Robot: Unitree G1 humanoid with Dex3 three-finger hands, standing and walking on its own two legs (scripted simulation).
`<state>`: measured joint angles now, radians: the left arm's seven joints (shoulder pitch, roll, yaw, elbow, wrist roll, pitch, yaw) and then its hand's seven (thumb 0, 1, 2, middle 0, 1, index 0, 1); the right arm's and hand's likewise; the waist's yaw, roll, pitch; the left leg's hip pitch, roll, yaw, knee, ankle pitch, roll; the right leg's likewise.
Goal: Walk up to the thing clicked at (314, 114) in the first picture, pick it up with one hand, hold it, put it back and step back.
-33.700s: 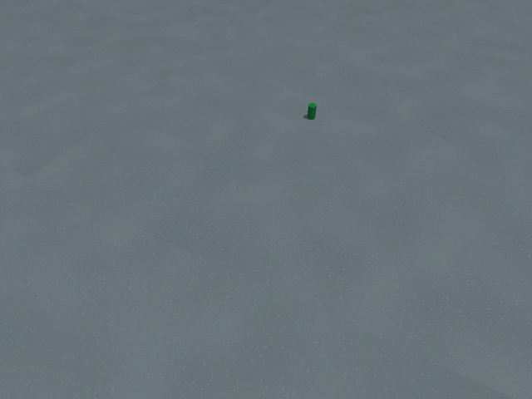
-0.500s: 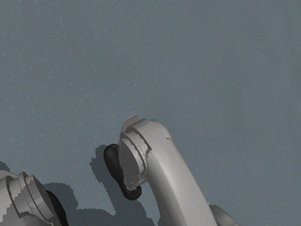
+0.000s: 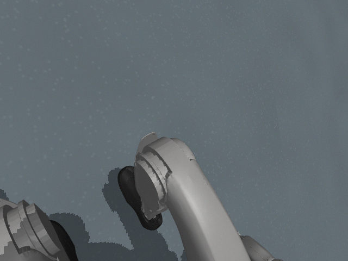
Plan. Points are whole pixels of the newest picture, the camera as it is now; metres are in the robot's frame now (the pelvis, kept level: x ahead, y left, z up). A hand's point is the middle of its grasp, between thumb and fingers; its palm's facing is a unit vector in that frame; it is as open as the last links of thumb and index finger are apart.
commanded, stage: open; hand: left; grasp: from above
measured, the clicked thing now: out of the picture +0.53 +0.30 -0.27
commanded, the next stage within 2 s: withdraw in 0.46 s
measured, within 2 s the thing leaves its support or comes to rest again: neither
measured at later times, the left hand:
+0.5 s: hand out of the picture +0.51 +0.30 -0.24, palm faces -0.43 -0.14 -0.89, open 13.2 cm
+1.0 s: hand out of the picture +0.54 +0.34 -0.11, palm faces -0.31 -0.08 -0.95, open 14.0 cm
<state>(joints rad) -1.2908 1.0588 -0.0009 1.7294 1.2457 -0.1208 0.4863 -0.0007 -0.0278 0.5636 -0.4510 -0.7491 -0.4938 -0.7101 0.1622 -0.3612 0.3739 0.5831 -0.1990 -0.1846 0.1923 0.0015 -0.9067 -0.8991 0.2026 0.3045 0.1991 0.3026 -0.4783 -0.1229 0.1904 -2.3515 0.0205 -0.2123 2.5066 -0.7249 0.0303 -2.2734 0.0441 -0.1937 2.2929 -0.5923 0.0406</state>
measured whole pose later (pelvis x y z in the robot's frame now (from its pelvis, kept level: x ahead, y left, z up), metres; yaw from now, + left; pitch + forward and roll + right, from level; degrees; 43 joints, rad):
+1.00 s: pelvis +0.01 +0.00 +0.02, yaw +3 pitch +35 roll -13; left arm -1.19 0.90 -0.03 1.36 1.17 0.02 0.26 0.00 -0.51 0.98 -0.12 -0.98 -0.11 -0.98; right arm 0.21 -0.33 0.23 0.58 -0.14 -0.05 0.21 0.00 -0.92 -0.90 0.20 0.30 0.20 0.30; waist -0.37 0.01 0.00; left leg -2.32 0.01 -0.17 2.42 -0.73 0.02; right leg -2.26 0.03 -0.16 2.25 -0.62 0.03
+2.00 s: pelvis +0.00 +0.00 +0.08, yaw +8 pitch +37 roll -8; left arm -0.80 0.63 0.03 0.83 0.82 0.03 0.00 0.00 0.24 0.93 -0.24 -0.54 -0.23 -0.55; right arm 0.26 -0.31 0.07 0.54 -0.03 0.14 0.07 0.00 -0.90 -0.90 0.20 0.30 0.20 0.30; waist -0.19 0.07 -0.13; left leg -2.16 -0.01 -0.08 2.19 -0.68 0.03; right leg -2.11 0.00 -0.08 2.08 -0.62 0.02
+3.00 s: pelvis +0.08 +0.01 +0.40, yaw +15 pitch +11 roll -3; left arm 0.48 0.22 0.03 -0.08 -0.07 0.42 0.06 0.01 0.90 0.89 -0.20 -0.30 -0.20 -0.30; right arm 0.29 -0.22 0.05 0.52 0.03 -0.17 -0.18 0.01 -0.90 -0.90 0.20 0.30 0.20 0.30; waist -0.05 0.06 -0.18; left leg -0.71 0.01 -0.06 1.01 -0.49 0.00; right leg -0.69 0.02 -0.05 0.93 -0.44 0.00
